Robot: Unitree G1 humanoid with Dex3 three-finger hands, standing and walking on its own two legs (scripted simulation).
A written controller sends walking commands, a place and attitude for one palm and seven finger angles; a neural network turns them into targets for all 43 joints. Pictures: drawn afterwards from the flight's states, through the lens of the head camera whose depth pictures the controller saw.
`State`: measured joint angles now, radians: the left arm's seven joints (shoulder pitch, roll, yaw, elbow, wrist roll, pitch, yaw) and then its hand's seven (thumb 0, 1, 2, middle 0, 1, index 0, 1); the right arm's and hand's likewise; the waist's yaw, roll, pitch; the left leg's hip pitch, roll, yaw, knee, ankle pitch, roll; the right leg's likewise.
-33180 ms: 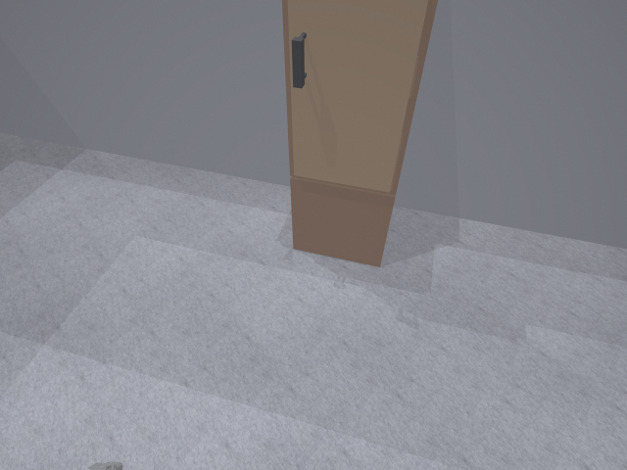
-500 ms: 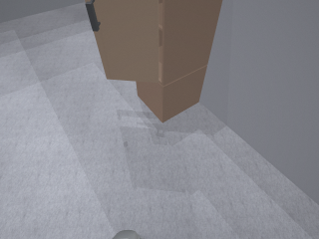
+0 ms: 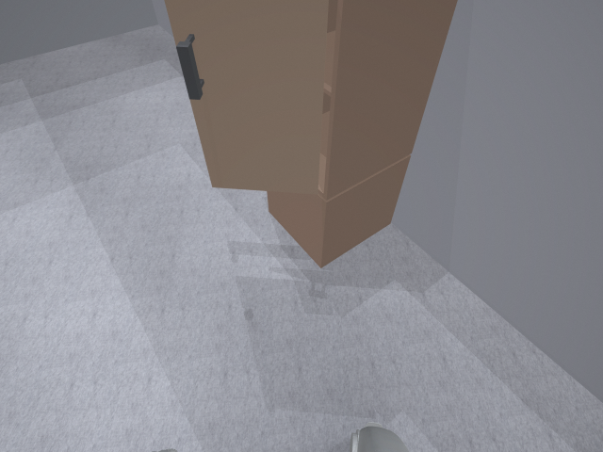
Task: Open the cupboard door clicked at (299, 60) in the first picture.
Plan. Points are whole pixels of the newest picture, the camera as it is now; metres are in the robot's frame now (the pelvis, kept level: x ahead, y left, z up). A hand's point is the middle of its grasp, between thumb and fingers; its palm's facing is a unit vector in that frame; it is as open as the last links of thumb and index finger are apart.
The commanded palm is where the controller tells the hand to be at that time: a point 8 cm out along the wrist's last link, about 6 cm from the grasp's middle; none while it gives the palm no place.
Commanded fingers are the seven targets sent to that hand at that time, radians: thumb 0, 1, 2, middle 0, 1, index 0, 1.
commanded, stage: take the last steps up to it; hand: left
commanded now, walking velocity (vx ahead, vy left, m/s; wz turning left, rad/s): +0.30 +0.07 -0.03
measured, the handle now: (193, 66) +0.86 +0.29 +0.07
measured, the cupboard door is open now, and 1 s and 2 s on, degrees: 48 48 48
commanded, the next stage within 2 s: come to a stop and stand still in 0.48 s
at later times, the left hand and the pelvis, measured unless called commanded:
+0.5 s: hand (196, 421) +0.19 +0.18 -0.16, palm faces +0.09 -0.97 -0.22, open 7.1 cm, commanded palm none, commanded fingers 0.00 0.90 0.90 -0.20 -0.30 -0.20 -0.30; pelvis +0.19 -0.01 +0.01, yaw +1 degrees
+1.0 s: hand (172, 342) +0.32 +0.26 -0.18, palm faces +0.01 -0.98 -0.20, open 7.3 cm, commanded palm none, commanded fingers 0.00 0.90 0.90 -0.20 -0.30 -0.20 -0.30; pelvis +0.26 +0.06 +0.00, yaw -3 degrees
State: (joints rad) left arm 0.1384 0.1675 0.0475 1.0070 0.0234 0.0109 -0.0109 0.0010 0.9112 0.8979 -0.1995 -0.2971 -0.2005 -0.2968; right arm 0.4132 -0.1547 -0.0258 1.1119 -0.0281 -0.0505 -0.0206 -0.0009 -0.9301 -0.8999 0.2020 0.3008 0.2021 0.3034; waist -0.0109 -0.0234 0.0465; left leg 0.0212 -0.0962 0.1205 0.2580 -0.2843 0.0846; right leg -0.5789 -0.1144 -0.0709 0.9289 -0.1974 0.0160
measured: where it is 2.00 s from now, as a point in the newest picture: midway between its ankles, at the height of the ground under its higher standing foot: (305, 447)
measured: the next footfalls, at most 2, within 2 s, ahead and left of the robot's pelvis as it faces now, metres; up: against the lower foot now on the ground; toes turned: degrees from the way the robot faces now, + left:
right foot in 0.16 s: +0.18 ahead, -0.11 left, +0.00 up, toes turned -7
left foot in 0.64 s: +0.34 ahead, +0.13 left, +0.00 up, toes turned +1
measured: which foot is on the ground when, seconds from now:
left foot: down 0.00-0.16, up 0.18-0.62, down 0.64-1.00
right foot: up 0.00-0.14, down 0.16-0.64, up 0.66-1.00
